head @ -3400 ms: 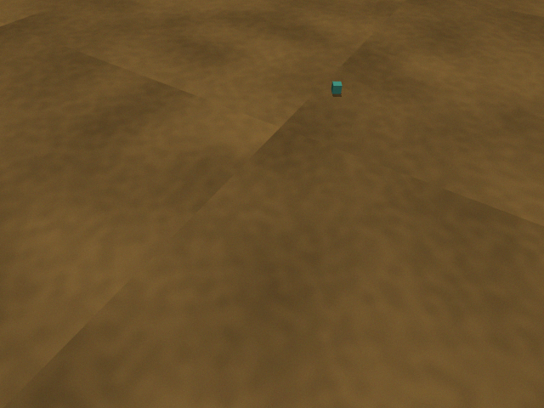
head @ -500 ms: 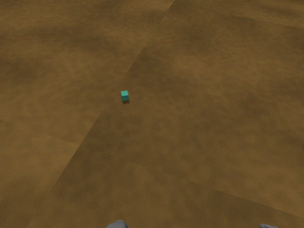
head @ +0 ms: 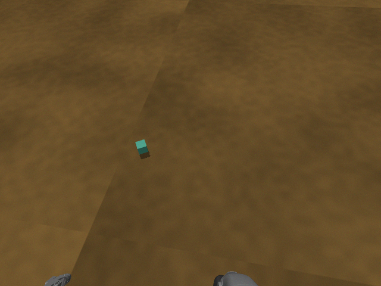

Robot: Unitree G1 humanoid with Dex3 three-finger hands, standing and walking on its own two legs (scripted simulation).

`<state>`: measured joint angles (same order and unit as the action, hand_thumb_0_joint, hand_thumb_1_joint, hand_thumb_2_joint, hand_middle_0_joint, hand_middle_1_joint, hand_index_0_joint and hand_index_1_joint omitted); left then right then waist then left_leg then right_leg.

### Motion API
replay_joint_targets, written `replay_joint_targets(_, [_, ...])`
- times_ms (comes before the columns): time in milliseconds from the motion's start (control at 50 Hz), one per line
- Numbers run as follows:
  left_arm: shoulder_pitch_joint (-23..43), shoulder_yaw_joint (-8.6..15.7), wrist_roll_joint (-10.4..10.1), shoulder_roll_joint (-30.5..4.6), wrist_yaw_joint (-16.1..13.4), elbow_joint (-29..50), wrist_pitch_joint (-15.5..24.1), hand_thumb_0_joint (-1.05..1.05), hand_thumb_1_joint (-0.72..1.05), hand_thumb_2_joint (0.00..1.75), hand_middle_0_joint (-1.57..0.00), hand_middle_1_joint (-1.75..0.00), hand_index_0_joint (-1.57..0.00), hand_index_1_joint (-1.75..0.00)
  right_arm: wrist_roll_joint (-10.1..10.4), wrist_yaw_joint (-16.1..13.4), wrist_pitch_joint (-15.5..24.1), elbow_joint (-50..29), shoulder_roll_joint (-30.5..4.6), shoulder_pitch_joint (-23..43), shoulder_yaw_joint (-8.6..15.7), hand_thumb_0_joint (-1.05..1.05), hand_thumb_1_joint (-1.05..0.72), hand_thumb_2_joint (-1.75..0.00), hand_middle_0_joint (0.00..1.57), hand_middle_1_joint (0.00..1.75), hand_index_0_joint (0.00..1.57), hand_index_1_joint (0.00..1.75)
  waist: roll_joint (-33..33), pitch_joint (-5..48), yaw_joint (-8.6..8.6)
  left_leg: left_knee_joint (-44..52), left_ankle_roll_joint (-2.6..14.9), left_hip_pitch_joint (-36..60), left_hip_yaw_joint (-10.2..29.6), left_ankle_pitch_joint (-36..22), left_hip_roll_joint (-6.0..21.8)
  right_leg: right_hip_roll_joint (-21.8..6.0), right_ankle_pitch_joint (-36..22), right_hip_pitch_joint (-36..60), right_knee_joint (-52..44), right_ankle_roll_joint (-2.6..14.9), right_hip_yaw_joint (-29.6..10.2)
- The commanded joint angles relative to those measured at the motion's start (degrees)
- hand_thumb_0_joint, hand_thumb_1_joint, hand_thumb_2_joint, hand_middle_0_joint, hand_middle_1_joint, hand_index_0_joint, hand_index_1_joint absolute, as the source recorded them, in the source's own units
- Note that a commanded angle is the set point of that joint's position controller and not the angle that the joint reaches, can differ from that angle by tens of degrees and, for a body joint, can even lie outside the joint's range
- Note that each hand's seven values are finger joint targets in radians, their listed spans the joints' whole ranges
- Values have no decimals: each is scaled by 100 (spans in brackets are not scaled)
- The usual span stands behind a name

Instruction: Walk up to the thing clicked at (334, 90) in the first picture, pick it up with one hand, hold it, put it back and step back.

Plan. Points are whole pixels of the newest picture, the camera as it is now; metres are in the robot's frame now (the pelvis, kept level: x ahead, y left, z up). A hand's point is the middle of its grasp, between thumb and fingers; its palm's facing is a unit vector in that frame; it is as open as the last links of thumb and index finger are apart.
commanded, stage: walk up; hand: left
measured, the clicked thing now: (141, 146) +1.01 +0.30 -0.73
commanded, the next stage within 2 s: none
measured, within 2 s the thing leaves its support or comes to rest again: neither
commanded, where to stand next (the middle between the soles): +0.61 +0.06 m, yaw +0 degrees
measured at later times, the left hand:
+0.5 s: hand (59, 272) +0.19 +0.31 -0.13, palm faces +0.06 -0.92 -0.38, open 7.4 cm
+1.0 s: hand (78, 183) +0.42 +0.32 -0.12, palm faces -0.06 -0.91 -0.41, open 7.4 cm
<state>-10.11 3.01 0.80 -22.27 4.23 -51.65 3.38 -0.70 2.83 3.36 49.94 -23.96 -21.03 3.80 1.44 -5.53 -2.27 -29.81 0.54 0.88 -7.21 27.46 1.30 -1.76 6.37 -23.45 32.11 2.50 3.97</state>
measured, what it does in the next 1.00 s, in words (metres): walks ahead: left foot, then right foot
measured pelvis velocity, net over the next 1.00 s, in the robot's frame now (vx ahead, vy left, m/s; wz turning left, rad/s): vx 0.36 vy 0.04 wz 0.00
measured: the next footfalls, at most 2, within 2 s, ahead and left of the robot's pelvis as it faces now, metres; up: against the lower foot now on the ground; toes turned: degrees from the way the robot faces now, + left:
left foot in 0.50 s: +0.34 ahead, +0.16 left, +0.00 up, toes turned +7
right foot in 1.00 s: +0.51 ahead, -0.08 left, +0.00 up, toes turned -4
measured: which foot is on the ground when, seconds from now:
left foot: down 0.00-0.02, up 0.04-0.48, down 0.50-1.00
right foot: down 0.00-0.54, up 0.56-0.98, down 1.00-1.00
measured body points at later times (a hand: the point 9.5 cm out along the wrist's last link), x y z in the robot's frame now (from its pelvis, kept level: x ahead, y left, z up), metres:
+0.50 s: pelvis +0.19 +0.03 +0.01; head +0.20 +0.04 +0.45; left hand +0.19 +0.36 -0.11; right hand +0.30 -0.29 -0.10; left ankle +0.30 +0.16 -0.72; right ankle +0.12 -0.10 -0.72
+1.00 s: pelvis +0.36 +0.04 +0.00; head +0.38 +0.02 +0.45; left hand +0.42 +0.37 -0.09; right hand +0.40 -0.29 -0.12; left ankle +0.30 +0.16 -0.72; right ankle +0.47 -0.08 -0.72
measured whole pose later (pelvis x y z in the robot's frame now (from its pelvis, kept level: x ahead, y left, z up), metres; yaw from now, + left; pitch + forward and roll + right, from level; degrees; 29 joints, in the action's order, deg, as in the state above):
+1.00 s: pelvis +0.36 +0.04 +0.00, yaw +0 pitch -3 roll +2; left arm -16.3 3.2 1.0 -23.6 3.5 -52.5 4.1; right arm -0.6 3.2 2.8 48.0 -24.3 -20.0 3.5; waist 0.6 -5.2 -1.1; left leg -32.1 0.3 -5.2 -7.3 23.2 1.5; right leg -3.7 7.0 -21.4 31.3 0.9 1.8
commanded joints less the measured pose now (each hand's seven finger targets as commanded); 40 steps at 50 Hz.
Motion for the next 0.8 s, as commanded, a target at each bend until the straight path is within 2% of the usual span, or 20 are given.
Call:
replay_joint_targets(0, [-1480,638,-15,-2075,-284,243,254,0,90,90,-20,-30,-20,-30,88,-102,143,-644,-864,-427,162,0,-90,-90,20,30,20,30,-1663,1520,777,-3364,268,-3430,427,267,-401,-2329,927,3983,-1339,1053,-3834])
replay_joint_targets(20, [-1270,635,-107,-2072,-308,276,224,0,90,90,-20,-30,-20,-30,61,-170,96,-501,-1343,-190,254,0,-90,-90,20,30,20,30,-1227,1394,813,-3879,283,-3619,806,353,-82,-2571,1037,3657,-1398,1496,-4268])
replay_joint_targets(40, [-1177,573,-161,-1846,-332,346,214,0,90,90,-20,-30,-20,-30,51,-180,95,-453,-1356,118,272,0,-90,-90,20,30,20,30,-782,1013,807,-4109,258,-3534,1119,96,10,-2328,879,2943,-1611,1406,-3728])
replay_joint_targets(80, [-729,432,-157,-1572,-368,412,250,0,90,90,-20,-30,-20,-30,151,-131,53,-315,-1131,62,239,0,-90,-90,20,30,20,30,-645,455,455,-3727,258,-3145,1450,-664,150,-1582,378,1907,-1706,697,-2157])
replay_joint_targets(100, [-615,401,-146,-1497,-362,428,275,0,90,90,-20,-30,-20,-30,154,-92,26,-261,-1026,-96,200,0,-90,-90,20,30,20,30,-794,363,309,-3395,231,-2992,1357,-882,140,-1329,5,1691,-1707,508,-1680])
replay_joint_targets(140, [-541,377,-117,-1415,-338,454,325,0,90,90,-20,-30,-20,-30,71,-36,-56,-157,-953,-170,207,0,-90,-90,20,30,20,30,-840,214,215,-3143,145,-2752,1260,-1216,88,-1063,-379,1206,-1784,496,-1058])
replay_joint_targets(220, [-579,420,-40,-1456,-317,632,387,0,90,90,-20,-30,-20,-30,12,68,-123,-257,-931,197,265,0,-90,-90,20,30,20,30,-855,116,257,-2327,-103,-3223,1178,-1623,212,-1222,143,1379,-2096,769,-837])
replay_joint_targets(280, [-744,475,-8,-1537,-309,596,360,0,90,90,-20,-30,-20,-30,-42,130,-105,-371,-943,686,296,0,-90,-90,20,30,20,30,-836,-126,419,-1574,-145,-3408,1132,-1861,342,-1226,998,1449,-2221,696,-793])
replay_joint_targets(400, [-891,475,-31,-1627,-287,596,321,0,90,90,-20,-30,-20,-30,-81,204,32,-465,-891,1161,297,0,-90,-90,20,30,20,30,-828,79,514,-380,89,-2360,628,-2021,443,-1405,268,1373,-1529,805,-655])
replay_joint_targets(460, [-778,429,-29,-1676,-309,619,268,0,90,90,-20,-30,-20,-30,-102,156,72,-287,-1020,570,362,0,-90,-90,20,30,20,30,-452,249,105,-130,224,-1367,347,-1704,178,-1263,-5,1005,-714,709,-497])
replay_joint_targets(480, [-895,346,-12,-1460,-311,660,247,0,90,90,-20,-30,-20,-30,-124,96,121,-101,-1252,-109,445,0,-90,-90,20,30,20,30,178,701,-220,128,389,-357,549,-1378,103,-927,-642,772,665,539,-275])
replay_joint_targets(500, [-1246,195,-67,-1011,-305,682,220,0,90,90,-20,-30,-20,-30,-212,9,161,-10,-1711,-722,606,0,-90,-90,20,30,20,30,1499,1152,-406,703,676,457,1903,-372,998,-346,54,-36,2402,226,130])
replay_joint_targets(520, [-1553,153,-119,-784,-302,655,182,0,90,90,-20,-30,-20,-30,-146,-58,192,-241,-1958,-483,614,0,-90,-90,20,30,20,30,1805,1025,-167,1327,1072,891,4226,-15,2085,525,2335,-1396,3237,-20,-115])
replay_joint_targets(540, [-1335,278,-62,-1442,-391,524,121,0,90,90,-20,-30,-20,-30,61,-46,169,-264,-2000,-392,639,0,-90,-90,20,30,20,30,1182,945,-256,1437,1444,596,4512,-145,2361,129,2509,-1406,3590,93,-614])
replay_joint_targets(560, [-1089,251,-56,-1540,-399,501,125,0,90,90,-20,-30,-20,-30,97,-69,143,-281,-1776,-252,592,0,-90,-90,20,30,20,30,758,582,-191,1414,1415,83,3986,-767,2201,-7,2256,-1389,3731,85,-821])
replay_joint_targets(580, [-1104,224,-95,-1482,-366,437,131,0,90,90,-20,-30,-20,-30,111,-103,149,-362,-1555,24,479,0,-90,-90,20,30,20,30,437,367,-58,1390,1087,-466,2888,-1575,1830,-103,1794,-1028,3501,59,-1109])
replay_joint_targets(600, [-1231,240,-135,-1401,-332,323,113,0,90,90,-20,-30,-20,-30,84,-127,173,-419,-1359,272,379,0,-90,-90,20,30,20,30,442,148,95,1418,731,-875,2198,-1894,1484,-191,1454,-746,3165,39,-1182])
replay_joint_targets(620, [-1428,239,-166,-1352,-295,263,82,0,90,90,-20,-30,-20,-30,101,-129,201,-427,-1279,347,339,0,-90,-90,20,30,20,30,616,114,216,1464,593,-970,1803,-2117,1328,-245,1264,-585,2909,-2,-1084])
replay_joint_targets(720, [-1209,246,-85,-1194,-184,289,9,0,90,90,-20,-30,-20,-30,49,-112,259,-582,-1309,385,395,0,-90,-90,20,30,20,30,765,56,139,1773,1173,-977,1384,-1426,1379,-367,807,-777,2154,-266,-736])
replay_joint_targets(780, [-694,266,-29,-1193,-122,403,34,0,90,90,-20,-30,-20,-30,9,-91,246,-571,-1383,326,418,0,-90,-90,20,30,20,30,654,-176,28,1915,1222,-1148,1260,-1001,1322,-467,629,-767,1419,-325,-549])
